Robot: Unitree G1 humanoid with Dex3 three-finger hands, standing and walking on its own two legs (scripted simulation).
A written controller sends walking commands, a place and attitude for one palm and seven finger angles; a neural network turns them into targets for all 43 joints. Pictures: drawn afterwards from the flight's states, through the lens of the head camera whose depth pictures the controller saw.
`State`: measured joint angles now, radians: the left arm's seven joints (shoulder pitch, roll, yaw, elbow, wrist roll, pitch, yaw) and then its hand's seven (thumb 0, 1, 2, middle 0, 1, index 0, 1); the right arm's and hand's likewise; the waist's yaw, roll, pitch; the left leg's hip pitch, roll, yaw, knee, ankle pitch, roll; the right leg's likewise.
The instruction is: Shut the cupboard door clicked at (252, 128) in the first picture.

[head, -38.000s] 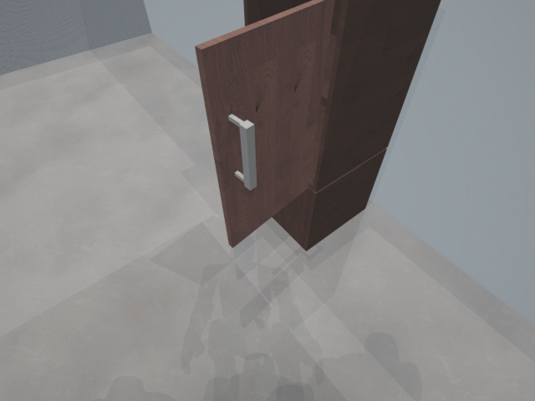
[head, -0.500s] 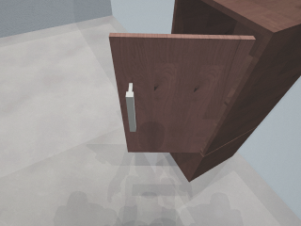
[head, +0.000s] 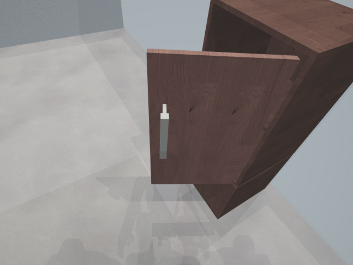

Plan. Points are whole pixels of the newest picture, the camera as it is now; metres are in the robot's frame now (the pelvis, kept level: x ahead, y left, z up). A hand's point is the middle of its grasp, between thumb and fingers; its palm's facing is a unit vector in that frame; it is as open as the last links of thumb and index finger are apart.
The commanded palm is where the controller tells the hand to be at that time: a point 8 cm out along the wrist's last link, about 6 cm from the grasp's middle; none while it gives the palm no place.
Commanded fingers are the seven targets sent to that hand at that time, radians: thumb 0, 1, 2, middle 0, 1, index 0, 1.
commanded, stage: come to a stop and stand still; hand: left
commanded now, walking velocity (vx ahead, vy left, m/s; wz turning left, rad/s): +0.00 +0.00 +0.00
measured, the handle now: (163, 132) +0.46 +0.07 +0.01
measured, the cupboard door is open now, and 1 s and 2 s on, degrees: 61 61 61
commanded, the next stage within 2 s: look again from close up in 0.04 s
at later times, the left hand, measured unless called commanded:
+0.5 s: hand out of the picture +0.00 +0.17 -0.17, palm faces +0.01 -0.97 -0.24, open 7.4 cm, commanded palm none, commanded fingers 0.00 0.90 0.90 -0.20 -0.30 -0.20 -0.30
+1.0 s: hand out of the picture +0.00 +0.12 -0.18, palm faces +0.04 -0.98 -0.19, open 7.3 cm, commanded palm none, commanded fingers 0.00 0.90 0.90 -0.20 -0.30 -0.20 -0.30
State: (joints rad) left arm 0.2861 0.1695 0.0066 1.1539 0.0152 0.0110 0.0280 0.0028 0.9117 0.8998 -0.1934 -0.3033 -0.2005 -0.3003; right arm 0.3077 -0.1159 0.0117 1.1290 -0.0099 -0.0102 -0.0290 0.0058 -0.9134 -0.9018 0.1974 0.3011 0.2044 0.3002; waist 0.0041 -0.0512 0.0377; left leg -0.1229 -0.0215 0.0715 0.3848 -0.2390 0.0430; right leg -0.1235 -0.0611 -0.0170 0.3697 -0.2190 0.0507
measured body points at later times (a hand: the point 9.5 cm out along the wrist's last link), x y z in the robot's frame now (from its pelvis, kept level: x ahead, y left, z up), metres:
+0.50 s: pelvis +0.00 -0.01 -0.01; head +0.00 -0.03 +0.44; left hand +0.00 +0.22 -0.16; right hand +0.01 -0.23 -0.17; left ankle -0.02 +0.09 -0.74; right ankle -0.01 -0.15 -0.74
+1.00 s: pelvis +0.01 -0.05 -0.01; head +0.03 -0.05 +0.44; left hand +0.00 +0.17 -0.17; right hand +0.01 -0.27 -0.17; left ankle -0.02 +0.09 -0.74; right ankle -0.01 -0.15 -0.74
